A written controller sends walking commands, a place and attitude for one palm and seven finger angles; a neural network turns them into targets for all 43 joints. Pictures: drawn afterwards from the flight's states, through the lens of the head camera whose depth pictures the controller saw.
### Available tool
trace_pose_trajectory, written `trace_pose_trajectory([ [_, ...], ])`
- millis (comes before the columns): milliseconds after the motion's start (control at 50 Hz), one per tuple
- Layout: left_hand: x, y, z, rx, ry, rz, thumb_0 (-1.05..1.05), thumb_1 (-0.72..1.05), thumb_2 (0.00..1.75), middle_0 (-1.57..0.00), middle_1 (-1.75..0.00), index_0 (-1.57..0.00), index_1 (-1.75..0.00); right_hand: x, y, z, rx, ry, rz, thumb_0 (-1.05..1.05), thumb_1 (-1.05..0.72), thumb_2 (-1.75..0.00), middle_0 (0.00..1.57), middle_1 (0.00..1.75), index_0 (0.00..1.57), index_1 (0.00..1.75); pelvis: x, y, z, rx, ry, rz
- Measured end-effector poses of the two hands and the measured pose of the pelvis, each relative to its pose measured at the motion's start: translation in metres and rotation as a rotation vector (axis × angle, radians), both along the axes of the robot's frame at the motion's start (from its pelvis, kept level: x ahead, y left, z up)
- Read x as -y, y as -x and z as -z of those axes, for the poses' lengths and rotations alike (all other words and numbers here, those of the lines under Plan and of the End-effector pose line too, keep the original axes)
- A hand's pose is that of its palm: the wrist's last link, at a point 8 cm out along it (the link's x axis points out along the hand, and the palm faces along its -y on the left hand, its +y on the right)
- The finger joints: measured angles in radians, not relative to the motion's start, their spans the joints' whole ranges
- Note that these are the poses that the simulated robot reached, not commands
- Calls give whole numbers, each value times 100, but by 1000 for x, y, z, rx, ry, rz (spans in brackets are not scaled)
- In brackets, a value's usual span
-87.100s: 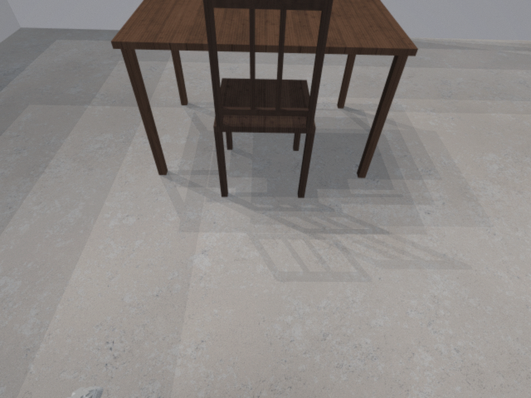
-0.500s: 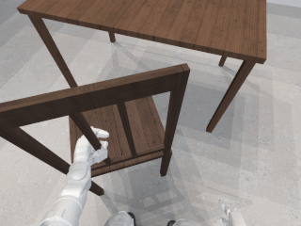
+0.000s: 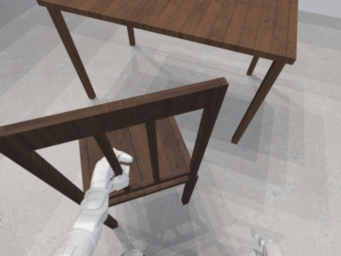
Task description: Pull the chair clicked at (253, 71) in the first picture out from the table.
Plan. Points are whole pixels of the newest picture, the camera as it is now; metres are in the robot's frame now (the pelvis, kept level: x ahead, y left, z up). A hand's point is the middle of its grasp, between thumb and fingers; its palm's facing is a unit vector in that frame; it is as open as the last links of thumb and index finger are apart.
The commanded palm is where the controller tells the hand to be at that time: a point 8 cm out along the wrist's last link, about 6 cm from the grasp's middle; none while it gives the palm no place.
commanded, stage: step backward, pulling the chair out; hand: left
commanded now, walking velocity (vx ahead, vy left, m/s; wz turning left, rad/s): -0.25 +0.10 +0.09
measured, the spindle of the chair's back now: (116, 167) +0.33 +0.16 -0.06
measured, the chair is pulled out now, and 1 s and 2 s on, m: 0.50 0.62 0.62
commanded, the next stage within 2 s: stop walking, hand still on the chair in 0.22 s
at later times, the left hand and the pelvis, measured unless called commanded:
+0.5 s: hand (119, 221) +0.20 +0.13 -0.06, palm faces +0.05 -0.99 -0.15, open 5.1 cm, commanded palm +0.18 +0.18 -0.05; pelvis -0.09 -0.01 +0.00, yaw +1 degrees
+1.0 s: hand (117, 228) +0.18 +0.13 -0.06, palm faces +0.01 -0.99 -0.15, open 5.1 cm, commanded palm +0.16 +0.18 -0.05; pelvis -0.06 +0.01 +0.01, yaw +1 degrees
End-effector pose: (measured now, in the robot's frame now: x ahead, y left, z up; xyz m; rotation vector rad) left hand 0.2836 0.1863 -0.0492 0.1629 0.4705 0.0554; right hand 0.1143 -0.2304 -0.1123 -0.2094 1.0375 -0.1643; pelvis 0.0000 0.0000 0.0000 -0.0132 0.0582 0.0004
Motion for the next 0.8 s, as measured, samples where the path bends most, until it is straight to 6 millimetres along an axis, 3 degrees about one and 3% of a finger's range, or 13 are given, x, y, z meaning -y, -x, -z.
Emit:
trace_pose_trajectory([
  [60,3,11,-1,-5,-6,-25,1,70,79,-30,-117,-50,-145,-6,12,8,-3,-48,2,1,-90,-90,20,30,20,30,7,17,0,14,13,-2],
  [140,6,27,-2,-14,-3,-46,1,70,79,-30,-116,-50,-145,2,32,11,3,-40,33,1,-90,-90,20,30,20,30,7,36,2,7,-4,-11],
  [280,5,57,-1,-16,15,-11,1,72,78,-25,-118,-50,-145,22,70,0,-6,76,52,1,-90,-90,20,30,20,30,-7,66,5,25,-23,-28],
  [420,3,90,-2,-22,16,-9,2,72,78,-25,-119,-50,-145,19,93,-4,0,62,30,1,-90,-90,20,30,20,30,0,86,4,42,0,-20],
  [600,5,119,-5,-56,22,-82,4,72,80,-26,-115,-50,-145,12,101,-1,40,3,19,1,-90,-90,20,30,20,30,12,93,-1,70,-4,-18],
  [800,3,121,-5,-63,21,-44,4,72,78,-25,-115,-50,-145,16,80,-12,80,52,29,1,-90,-90,20,30,20,30,-1,75,-5,89,-8,-15],
])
